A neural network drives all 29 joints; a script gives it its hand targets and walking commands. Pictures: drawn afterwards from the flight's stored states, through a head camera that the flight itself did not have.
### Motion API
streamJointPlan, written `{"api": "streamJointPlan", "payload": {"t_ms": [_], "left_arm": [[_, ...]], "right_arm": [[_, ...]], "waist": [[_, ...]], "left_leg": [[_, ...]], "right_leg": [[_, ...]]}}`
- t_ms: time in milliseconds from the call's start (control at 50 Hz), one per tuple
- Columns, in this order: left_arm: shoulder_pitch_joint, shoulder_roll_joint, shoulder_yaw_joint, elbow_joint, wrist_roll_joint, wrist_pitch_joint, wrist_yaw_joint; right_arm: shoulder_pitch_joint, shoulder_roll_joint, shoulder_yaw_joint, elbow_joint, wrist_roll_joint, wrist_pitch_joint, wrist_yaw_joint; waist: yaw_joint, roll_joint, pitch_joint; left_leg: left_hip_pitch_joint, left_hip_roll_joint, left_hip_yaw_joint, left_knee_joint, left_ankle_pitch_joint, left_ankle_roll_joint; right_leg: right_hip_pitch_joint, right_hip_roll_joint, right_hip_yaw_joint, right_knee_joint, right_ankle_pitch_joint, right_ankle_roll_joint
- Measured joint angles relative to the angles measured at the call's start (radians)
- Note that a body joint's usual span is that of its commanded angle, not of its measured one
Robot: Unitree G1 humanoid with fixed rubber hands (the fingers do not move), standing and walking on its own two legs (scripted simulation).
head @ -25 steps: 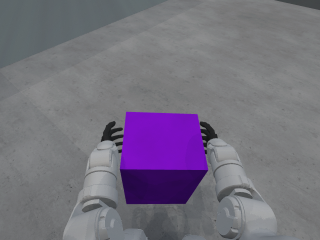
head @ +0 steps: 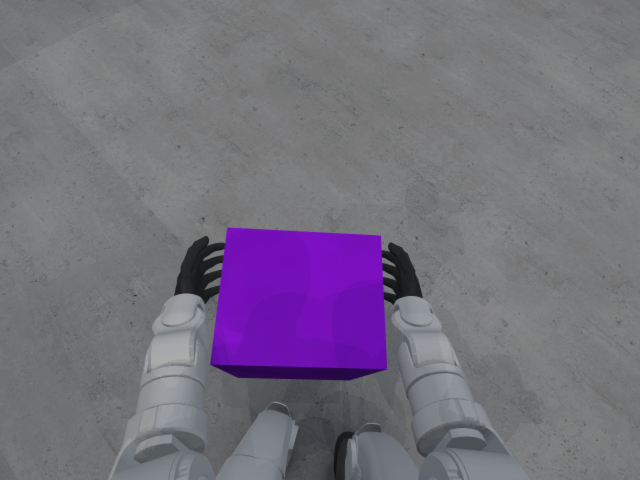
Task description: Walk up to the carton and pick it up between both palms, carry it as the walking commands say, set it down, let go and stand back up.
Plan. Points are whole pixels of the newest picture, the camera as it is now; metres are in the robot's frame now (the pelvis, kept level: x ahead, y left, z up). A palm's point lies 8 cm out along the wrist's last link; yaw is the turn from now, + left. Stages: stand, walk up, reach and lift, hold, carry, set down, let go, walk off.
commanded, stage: set down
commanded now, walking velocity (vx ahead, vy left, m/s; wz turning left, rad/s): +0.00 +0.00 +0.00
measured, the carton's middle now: (298, 317) +0.32 +0.08 -0.14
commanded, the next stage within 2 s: none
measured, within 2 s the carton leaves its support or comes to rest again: neither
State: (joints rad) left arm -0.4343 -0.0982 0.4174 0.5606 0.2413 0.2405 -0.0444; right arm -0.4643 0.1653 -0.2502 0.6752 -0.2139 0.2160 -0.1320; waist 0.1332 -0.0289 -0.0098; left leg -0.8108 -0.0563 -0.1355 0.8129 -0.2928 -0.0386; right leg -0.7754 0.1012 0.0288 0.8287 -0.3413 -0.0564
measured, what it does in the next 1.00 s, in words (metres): lowers itself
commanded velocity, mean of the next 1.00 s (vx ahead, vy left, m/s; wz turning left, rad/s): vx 0.00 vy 0.00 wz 0.00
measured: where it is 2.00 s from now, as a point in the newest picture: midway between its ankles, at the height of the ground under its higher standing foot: outside the picture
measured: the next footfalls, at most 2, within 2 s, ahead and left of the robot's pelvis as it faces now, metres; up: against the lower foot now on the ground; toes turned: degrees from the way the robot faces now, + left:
none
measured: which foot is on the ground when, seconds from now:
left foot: down 0.00-1.00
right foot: down 0.00-1.00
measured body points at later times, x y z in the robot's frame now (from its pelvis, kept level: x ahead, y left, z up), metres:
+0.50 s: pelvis -0.02 +0.04 -0.07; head +0.16 +0.04 +0.34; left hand +0.33 +0.23 -0.15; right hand +0.37 -0.06 -0.16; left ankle +0.06 +0.14 -0.70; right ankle +0.03 -0.08 -0.69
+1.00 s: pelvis -0.04 +0.02 -0.14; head +0.18 +0.01 +0.25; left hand +0.36 +0.22 -0.23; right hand +0.41 -0.07 -0.24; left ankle +0.05 +0.14 -0.70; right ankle +0.02 -0.08 -0.70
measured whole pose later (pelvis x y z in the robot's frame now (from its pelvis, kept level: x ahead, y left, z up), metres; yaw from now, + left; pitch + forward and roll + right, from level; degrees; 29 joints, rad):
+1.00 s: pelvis -0.04 +0.02 -0.14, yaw -3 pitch +36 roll +0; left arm -0.71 -0.03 0.45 0.67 0.13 0.20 0.05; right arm -0.84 0.03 -0.21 0.85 -0.14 0.19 -0.15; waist 0.13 -0.04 -0.12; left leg -1.62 -0.10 -0.10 1.45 -0.47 -0.05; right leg -1.60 0.17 0.08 1.48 -0.51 0.00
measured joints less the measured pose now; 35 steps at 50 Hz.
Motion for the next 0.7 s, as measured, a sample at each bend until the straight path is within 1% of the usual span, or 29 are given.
{"api": "streamJointPlan", "payload": {"t_ms": [100, 160, 280, 360, 440, 580, 700], "left_arm": [[0.067, -0.011, -0.037, -0.024, -0.065, -0.054, 0.026], [0.083, -0.020, -0.051, -0.025, -0.091, -0.086, 0.041], [0.079, -0.038, -0.073, -0.022, -0.129, -0.126, 0.093], [0.067, -0.045, -0.074, -0.020, -0.148, -0.141, 0.127], [0.030, -0.041, -0.067, -0.014, -0.154, -0.138, 0.147], [-0.089, -0.013, -0.036, 0.017, -0.135, -0.094, 0.153], [-0.177, 0.012, -0.014, 0.041, -0.122, -0.055, 0.152]], "right_arm": [[0.059, -0.017, 0.046, -0.018, 0.054, -0.054, -0.003], [0.075, -0.036, 0.069, -0.020, 0.072, -0.083, -0.001], [0.042, -0.087, 0.098, 0.020, 0.097, -0.127, 0.014], [-0.008, -0.114, 0.109, 0.062, 0.101, -0.139, 0.037], [-0.068, -0.123, 0.093, 0.096, 0.087, -0.140, 0.047], [-0.206, -0.129, 0.042, 0.148, 0.069, -0.102, 0.050], [-0.302, -0.136, 0.010, 0.173, 0.059, -0.060, 0.046]], "waist": [[-0.015, 0.014, -0.081], [-0.015, 0.016, -0.123], [-0.018, 0.026, -0.165], [-0.027, 0.030, -0.179], [-0.036, 0.025, -0.174], [-0.047, 0.005, -0.128], [-0.047, -0.003, -0.104]], "left_leg": [[-0.119, -0.020, 0.008, 0.047, -0.024, 0.021], [-0.190, -0.031, 0.017, 0.077, -0.035, 0.031], [-0.319, -0.051, 0.036, 0.144, -0.045, 0.048], [-0.398, -0.061, 0.045, 0.202, -0.051, 0.053], [-0.466, -0.067, 0.048, 0.275, -0.063, 0.050], [-0.564, -0.069, 0.041, 0.413, -0.090, 0.030], [-0.639, -0.066, 0.030, 0.505, -0.112, 0.011]], "right_leg": [[-0.115, -0.008, 0.021, 0.039, -0.025, 0.024], [-0.186, -0.009, 0.045, 0.068, -0.036, 0.041], [-0.316, -0.011, 0.078, 0.139, -0.050, 0.069], [-0.396, -0.011, 0.086, 0.203, -0.062, 0.080], [-0.464, -0.006, 0.084, 0.280, -0.078, 0.084], [-0.563, 0.014, 0.068, 0.421, -0.105, 0.076], [-0.640, 0.033, 0.052, 0.513, -0.122, 0.067]]}}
